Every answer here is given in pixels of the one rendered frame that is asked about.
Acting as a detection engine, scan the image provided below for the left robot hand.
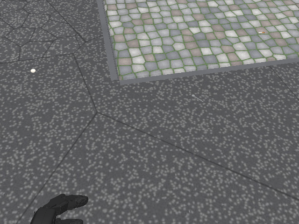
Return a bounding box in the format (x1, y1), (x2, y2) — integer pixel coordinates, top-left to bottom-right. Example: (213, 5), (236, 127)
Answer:
(30, 193), (89, 224)

